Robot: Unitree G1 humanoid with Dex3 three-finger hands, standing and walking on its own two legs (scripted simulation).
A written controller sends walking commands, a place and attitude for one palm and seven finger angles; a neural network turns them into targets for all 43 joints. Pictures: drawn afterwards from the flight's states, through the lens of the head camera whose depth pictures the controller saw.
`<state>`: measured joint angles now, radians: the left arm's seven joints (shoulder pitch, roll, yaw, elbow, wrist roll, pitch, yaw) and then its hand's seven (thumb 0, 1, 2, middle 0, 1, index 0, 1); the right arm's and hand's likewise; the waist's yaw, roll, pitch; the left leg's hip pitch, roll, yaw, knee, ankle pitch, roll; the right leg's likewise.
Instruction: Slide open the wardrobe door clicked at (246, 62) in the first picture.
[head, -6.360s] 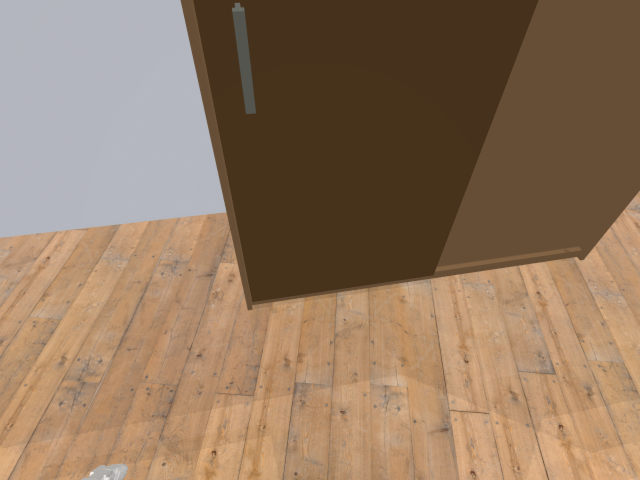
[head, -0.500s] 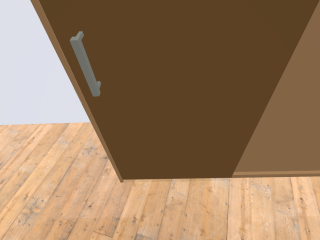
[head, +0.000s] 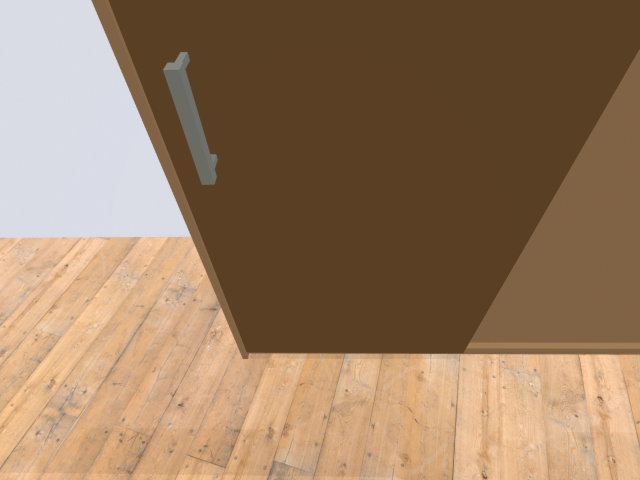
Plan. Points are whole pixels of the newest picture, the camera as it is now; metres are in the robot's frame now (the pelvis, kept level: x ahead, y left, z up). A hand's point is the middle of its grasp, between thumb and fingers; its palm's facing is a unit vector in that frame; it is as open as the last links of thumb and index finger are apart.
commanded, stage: come to a stop and stand still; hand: left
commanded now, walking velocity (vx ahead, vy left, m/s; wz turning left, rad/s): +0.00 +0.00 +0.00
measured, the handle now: (196, 122) +0.57 +0.23 +0.15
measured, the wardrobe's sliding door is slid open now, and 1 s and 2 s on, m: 0.00 0.00 0.00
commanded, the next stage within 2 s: look again from close up in 0.06 s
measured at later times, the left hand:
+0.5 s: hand out of the picture +0.01 +0.17 -0.17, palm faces +0.04 -0.97 -0.22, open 7.3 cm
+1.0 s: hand out of the picture +0.02 +0.17 -0.17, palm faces +0.04 -0.97 -0.23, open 7.4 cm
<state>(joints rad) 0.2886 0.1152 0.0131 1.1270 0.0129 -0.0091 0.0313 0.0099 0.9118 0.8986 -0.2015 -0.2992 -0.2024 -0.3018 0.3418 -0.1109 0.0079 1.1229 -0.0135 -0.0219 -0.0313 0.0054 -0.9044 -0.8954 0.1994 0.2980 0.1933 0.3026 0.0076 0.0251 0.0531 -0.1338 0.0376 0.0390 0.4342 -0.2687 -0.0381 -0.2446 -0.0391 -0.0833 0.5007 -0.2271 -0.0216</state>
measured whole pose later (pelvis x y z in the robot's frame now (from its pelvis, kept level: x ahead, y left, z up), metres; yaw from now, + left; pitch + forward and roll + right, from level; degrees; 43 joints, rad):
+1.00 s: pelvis +0.01 -0.01 +0.00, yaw +0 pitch -2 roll +1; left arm 0.24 0.15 0.02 1.11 0.01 -0.01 0.03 0.01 0.91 0.90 -0.20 -0.30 -0.20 -0.30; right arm 0.29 -0.15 0.00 1.12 -0.02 -0.01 -0.03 0.01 -0.90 -0.90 0.20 0.30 0.19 0.30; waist 0.01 0.02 0.07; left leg -0.12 0.06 0.03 0.42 -0.27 -0.06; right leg -0.23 -0.02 -0.10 0.49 -0.23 -0.04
